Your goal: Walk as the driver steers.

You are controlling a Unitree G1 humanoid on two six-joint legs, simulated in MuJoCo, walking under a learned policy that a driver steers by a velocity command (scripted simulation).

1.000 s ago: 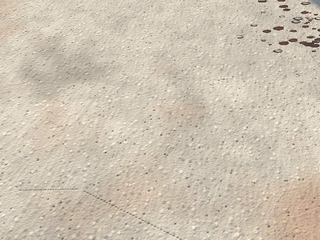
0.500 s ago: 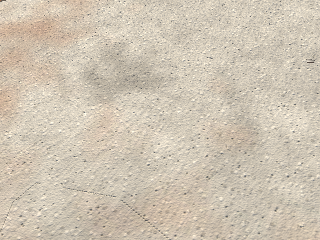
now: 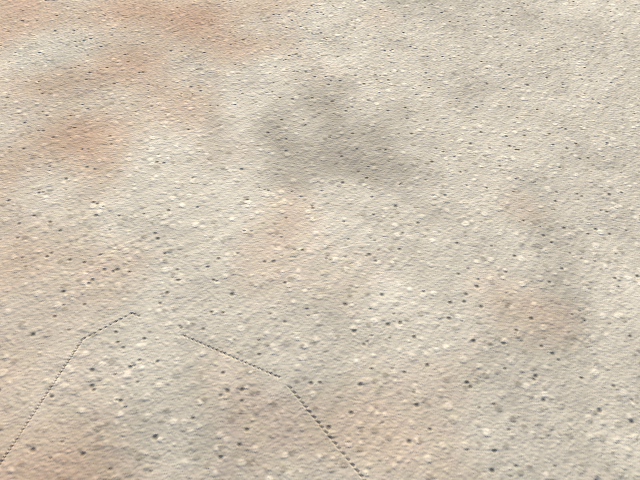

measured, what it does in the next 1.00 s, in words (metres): walks ahead: right foot, then right foot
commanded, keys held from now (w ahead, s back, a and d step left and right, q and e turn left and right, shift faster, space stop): no key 0.22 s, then w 0.24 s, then w+e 0.54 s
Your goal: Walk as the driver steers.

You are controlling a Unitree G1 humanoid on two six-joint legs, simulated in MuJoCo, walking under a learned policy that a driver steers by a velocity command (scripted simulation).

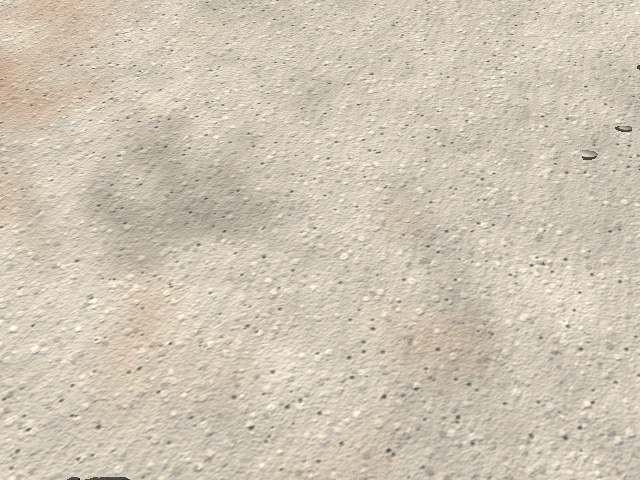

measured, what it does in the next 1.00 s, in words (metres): walks ahead: left foot, then right foot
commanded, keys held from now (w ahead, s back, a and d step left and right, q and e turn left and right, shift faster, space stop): w+e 0.08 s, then w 0.36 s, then no key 0.56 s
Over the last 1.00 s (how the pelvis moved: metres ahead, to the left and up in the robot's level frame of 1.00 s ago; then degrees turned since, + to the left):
0.27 -0.08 -0.02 -15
